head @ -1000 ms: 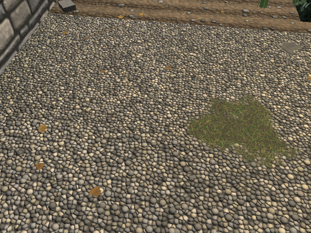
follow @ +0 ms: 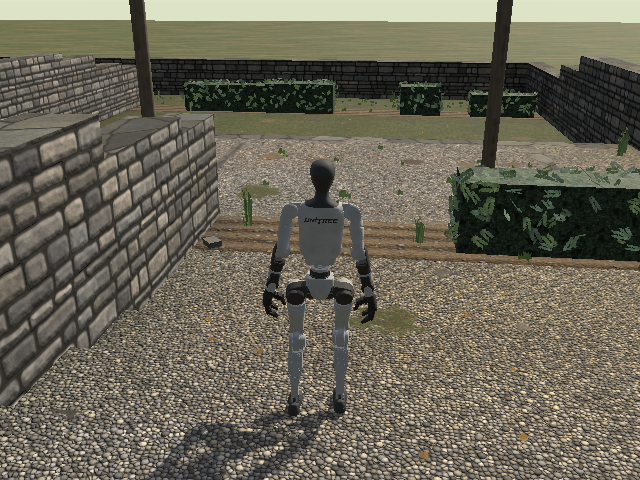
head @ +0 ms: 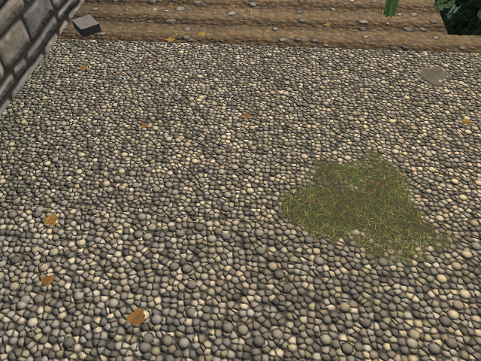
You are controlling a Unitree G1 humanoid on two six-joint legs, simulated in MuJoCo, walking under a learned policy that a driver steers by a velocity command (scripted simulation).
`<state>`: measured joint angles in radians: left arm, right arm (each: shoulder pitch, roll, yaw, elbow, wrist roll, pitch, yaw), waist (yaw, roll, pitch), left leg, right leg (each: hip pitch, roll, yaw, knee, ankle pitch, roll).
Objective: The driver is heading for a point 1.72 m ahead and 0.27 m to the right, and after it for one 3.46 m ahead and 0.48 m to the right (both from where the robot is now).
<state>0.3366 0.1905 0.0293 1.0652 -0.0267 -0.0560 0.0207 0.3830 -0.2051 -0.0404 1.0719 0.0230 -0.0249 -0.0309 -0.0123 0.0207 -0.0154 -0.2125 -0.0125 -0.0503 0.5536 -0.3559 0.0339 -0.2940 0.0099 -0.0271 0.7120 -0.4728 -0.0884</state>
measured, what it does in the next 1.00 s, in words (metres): goes down: left foot, then right foot 0.15 m lower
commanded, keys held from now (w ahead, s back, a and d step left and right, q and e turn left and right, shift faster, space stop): w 1.00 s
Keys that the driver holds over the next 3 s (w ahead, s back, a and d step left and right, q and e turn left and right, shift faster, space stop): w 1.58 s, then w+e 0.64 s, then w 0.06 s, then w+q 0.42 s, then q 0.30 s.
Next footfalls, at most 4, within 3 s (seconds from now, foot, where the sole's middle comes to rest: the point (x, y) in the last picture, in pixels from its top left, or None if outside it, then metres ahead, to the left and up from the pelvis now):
0.44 left None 0.31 0.10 -0.77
0.96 right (316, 347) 0.63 -0.18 -0.91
1.48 left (246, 261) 0.95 0.03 -0.91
2.20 right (329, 210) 1.28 -0.34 -1.06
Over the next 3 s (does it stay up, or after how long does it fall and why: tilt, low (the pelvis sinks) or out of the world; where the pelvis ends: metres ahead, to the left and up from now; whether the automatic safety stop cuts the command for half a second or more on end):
stays up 1.60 -0.26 -0.28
